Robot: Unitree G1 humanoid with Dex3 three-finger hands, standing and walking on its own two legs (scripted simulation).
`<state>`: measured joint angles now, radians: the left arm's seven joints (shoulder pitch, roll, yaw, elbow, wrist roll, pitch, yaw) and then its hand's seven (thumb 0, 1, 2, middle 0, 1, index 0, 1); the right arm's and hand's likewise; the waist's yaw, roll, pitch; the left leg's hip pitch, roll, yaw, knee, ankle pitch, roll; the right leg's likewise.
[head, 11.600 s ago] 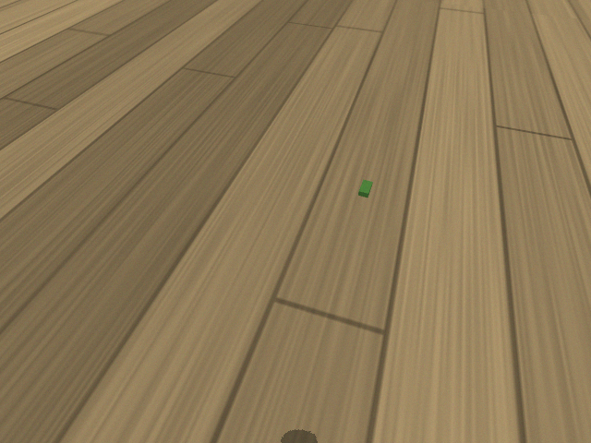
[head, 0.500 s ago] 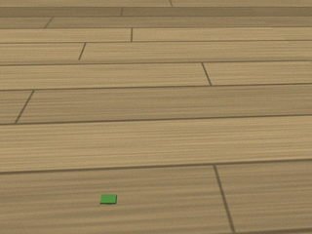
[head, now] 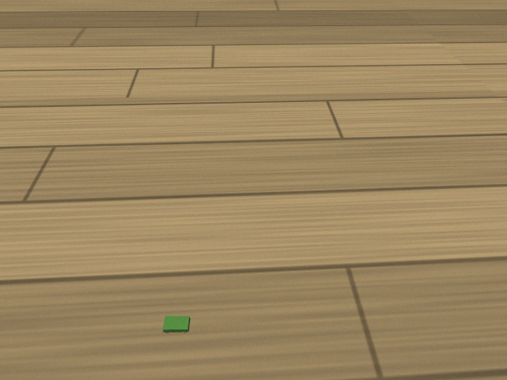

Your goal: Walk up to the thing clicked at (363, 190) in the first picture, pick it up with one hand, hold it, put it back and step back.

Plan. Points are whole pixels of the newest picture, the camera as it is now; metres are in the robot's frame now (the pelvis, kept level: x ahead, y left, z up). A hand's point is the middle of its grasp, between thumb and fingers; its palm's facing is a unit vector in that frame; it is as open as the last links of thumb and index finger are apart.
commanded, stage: stand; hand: left
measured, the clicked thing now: (176, 324) +0.47 +0.28 -0.77
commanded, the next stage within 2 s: walk up in 0.32 s
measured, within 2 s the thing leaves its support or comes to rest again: neither
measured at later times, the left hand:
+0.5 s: hand out of the picture +0.08 +0.27 -0.16, palm faces +0.00 -0.94 -0.35, open 7.4 cm
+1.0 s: hand out of the picture +0.13 +0.30 -0.16, palm faces +0.01 -0.93 -0.36, open 7.4 cm
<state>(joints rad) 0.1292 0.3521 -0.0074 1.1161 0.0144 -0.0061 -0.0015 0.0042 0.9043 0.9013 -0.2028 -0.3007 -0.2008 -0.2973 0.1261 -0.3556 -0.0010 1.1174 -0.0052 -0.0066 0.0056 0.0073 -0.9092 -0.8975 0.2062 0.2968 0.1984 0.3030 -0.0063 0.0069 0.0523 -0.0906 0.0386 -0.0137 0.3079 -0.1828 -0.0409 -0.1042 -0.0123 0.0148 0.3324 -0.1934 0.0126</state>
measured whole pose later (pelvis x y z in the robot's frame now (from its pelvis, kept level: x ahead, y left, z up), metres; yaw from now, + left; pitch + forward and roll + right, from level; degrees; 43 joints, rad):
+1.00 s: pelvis +0.05 +0.04 -0.01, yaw +1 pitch -3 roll +0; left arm 0.14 0.38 0.02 1.00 0.00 0.01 0.02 0.01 0.90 0.90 -0.20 -0.30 -0.20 -0.30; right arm 0.17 -0.35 -0.03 0.98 -0.02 -0.02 0.00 0.01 -0.91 -0.90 0.21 0.30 0.20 0.30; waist 0.00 -0.01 0.12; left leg -0.11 0.00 0.01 0.46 -0.30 0.02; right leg -0.21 -0.02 0.01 0.68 -0.49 -0.01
